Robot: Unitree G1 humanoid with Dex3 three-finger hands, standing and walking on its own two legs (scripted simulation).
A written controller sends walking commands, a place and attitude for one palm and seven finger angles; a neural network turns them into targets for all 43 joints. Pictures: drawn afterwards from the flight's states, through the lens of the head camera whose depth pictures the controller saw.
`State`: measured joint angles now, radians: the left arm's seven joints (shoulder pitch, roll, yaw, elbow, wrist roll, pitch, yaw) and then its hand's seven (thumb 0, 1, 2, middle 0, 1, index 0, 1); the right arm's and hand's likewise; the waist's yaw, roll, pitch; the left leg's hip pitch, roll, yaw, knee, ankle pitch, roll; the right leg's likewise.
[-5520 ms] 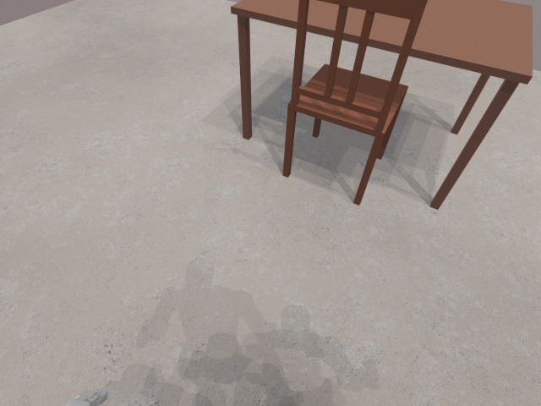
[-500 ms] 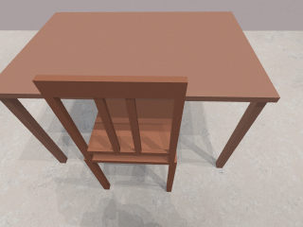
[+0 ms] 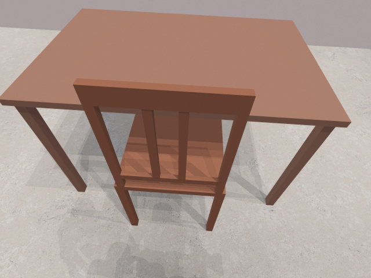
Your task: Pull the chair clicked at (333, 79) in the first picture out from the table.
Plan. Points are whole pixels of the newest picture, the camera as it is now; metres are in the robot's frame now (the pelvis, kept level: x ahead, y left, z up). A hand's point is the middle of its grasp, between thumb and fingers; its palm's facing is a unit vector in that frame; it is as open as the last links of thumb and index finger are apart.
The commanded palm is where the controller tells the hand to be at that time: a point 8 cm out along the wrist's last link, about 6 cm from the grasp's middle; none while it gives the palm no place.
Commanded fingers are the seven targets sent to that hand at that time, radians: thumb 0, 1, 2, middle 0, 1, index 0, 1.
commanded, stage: come to a stop and stand still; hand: left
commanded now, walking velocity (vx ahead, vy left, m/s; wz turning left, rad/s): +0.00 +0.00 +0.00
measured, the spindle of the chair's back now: (152, 147) +0.48 +0.13 -0.07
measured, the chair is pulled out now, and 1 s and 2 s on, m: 0.00 0.00 0.00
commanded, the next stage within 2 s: look again from close up in 0.52 s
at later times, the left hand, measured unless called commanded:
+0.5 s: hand out of the picture -0.02 +0.14 -0.18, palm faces +0.02 -0.99 -0.17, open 7.4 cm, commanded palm none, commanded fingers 0.00 0.90 0.90 -0.20 -0.30 -0.20 -0.30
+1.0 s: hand out of the picture -0.03 +0.15 -0.18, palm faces +0.03 -0.99 -0.17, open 7.4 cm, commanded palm none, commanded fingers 0.00 0.90 0.90 -0.20 -0.30 -0.20 -0.30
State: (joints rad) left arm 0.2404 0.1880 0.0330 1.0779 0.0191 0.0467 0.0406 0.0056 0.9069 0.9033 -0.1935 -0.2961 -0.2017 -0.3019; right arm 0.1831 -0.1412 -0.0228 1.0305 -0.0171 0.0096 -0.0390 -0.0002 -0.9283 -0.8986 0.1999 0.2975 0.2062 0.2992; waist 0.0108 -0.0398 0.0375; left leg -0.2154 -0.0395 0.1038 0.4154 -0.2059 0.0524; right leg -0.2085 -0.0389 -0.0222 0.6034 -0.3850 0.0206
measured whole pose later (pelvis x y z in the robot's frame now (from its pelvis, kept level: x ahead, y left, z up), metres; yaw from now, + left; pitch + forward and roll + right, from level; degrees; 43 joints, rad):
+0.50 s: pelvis -0.02 -0.02 +0.00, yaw +1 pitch -1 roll +0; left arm 0.31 0.15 -0.02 1.07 0.01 -0.02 0.04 0.01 0.91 0.90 -0.20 -0.30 -0.20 -0.30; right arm 0.29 -0.14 0.01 1.10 -0.02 0.00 -0.01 0.00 -0.91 -0.90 0.20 0.30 0.20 0.30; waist -0.01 -0.03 0.03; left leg -0.25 0.02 0.07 0.48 -0.21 0.01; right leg -0.16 0.02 -0.06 0.48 -0.31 -0.05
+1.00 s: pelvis +0.00 -0.01 +0.00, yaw +0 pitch -1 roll +0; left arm 0.34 0.15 -0.02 1.11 0.01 -0.02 0.04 0.01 0.91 0.90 -0.19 -0.30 -0.20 -0.30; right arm 0.25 -0.15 0.01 1.13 -0.01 -0.02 -0.02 0.01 -0.92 -0.90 0.20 0.30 0.20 0.30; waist 0.01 -0.03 0.01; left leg -0.20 -0.01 0.08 0.43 -0.21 0.03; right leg -0.11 0.00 -0.05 0.43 -0.30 -0.02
